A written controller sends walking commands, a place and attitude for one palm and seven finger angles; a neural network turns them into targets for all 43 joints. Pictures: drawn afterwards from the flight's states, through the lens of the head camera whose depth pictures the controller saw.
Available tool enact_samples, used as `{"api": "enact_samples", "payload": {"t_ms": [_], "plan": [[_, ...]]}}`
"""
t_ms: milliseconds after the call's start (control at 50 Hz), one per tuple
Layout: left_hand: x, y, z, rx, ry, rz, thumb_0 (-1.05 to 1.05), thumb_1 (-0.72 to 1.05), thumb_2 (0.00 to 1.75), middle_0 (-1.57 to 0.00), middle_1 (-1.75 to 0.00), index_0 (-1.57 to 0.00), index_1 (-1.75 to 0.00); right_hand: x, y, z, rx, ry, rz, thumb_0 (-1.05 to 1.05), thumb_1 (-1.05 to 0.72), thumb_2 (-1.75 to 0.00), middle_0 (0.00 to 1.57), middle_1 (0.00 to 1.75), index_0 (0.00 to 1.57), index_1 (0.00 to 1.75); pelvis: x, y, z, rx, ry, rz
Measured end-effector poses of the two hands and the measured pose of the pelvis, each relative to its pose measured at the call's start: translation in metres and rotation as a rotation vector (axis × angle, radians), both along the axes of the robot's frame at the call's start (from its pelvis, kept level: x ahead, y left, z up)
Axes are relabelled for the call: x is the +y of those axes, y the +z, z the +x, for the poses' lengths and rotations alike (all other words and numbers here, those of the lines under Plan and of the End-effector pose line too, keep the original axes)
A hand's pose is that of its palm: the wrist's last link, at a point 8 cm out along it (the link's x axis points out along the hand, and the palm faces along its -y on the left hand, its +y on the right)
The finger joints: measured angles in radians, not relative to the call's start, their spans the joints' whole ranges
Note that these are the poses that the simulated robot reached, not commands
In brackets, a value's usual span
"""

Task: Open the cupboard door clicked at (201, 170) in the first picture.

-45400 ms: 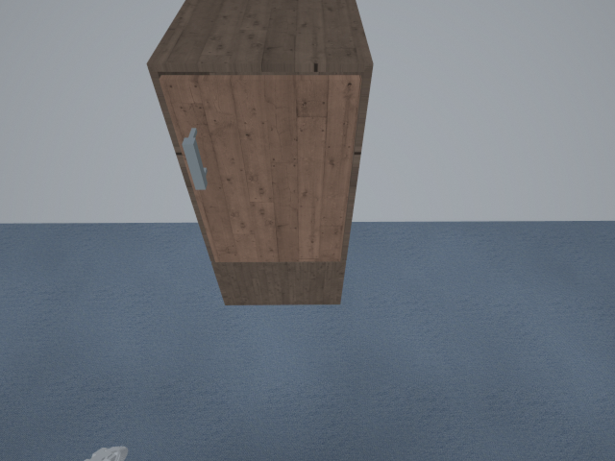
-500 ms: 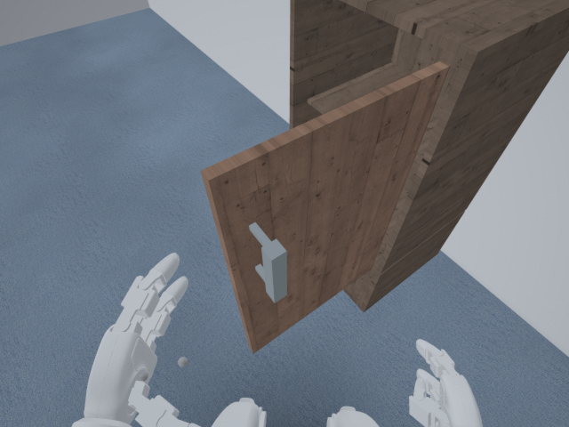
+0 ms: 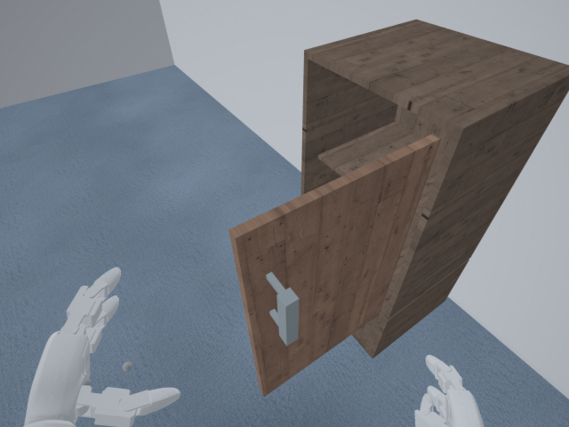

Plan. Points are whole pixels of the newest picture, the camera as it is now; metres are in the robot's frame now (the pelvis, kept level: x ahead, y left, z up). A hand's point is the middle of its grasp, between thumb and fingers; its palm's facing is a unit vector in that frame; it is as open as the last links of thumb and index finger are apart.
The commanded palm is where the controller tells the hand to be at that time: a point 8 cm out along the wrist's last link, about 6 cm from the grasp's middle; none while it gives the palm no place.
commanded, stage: draw the hand back to the body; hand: left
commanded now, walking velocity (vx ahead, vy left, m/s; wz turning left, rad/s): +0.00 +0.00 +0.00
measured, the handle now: (280, 308) +0.31 +0.04 -0.01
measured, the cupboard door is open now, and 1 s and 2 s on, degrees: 89 89 89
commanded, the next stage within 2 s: step back with the hand held close in 0.82 s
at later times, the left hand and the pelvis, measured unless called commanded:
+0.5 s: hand (39, 279) +0.20 +0.26 +0.20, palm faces +0.45 -0.80 -0.40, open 8.4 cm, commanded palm +0.15 +0.30 +0.21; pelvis +0.01 +0.00 +0.03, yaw -1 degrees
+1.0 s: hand (51, 285) +0.20 +0.25 +0.20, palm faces +0.44 -0.81 -0.40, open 7.4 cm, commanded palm +0.15 +0.29 +0.21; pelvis +0.00 -0.01 +0.04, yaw -1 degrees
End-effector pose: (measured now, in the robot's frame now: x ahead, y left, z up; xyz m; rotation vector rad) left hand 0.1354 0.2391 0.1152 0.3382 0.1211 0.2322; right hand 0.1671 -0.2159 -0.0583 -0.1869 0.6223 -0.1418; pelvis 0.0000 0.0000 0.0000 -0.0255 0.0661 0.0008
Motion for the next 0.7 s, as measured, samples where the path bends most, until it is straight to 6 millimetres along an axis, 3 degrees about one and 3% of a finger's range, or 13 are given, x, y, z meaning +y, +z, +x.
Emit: {"api": "enact_samples", "payload": {"t_ms": [220, 480, 540, 700], "plan": [[0.029, 0.049, 0.014, -0.134, 0.076, 0.084, 0.00, 0.22, 0.61, -0.18, -0.30, -0.18, -0.30, 0.010, 0.013, 0.012, -0.008, 0.051, 0.007, 0.01, -0.90, -0.90, 0.20, 0.30, 0.20, 0.30, 0.004, 0.020, 0.008, -0.075, -0.005, 0.008], [0.056, 0.101, 0.024, -0.297, 0.143, 0.181, 0.01, 0.67, 0.80, -0.20, -0.30, -0.20, -0.30, -0.001, 0.022, 0.019, 0.008, 0.056, -0.009, 0.01, -0.90, -0.90, 0.20, 0.30, 0.20, 0.30, 0.001, 0.031, 0.012, -0.114, -0.017, 0.013], [0.058, 0.104, 0.026, -0.312, 0.155, 0.179, 0.01, 0.75, 0.84, -0.20, -0.30, -0.20, -0.30, -0.004, 0.021, 0.018, 0.017, 0.052, -0.007, 0.01, -0.90, -0.90, 0.20, 0.30, 0.20, 0.30, 0.000, 0.033, 0.011, -0.119, -0.019, 0.014], [0.047, 0.091, 0.026, -0.258, 0.130, 0.139, 0.01, 0.87, 0.89, -0.20, -0.30, -0.21, -0.30, -0.013, 0.020, 0.011, 0.042, 0.037, -0.012, 0.01, -0.90, -0.90, 0.20, 0.30, 0.20, 0.30, -0.004, 0.035, 0.010, -0.127, -0.024, 0.016]]}}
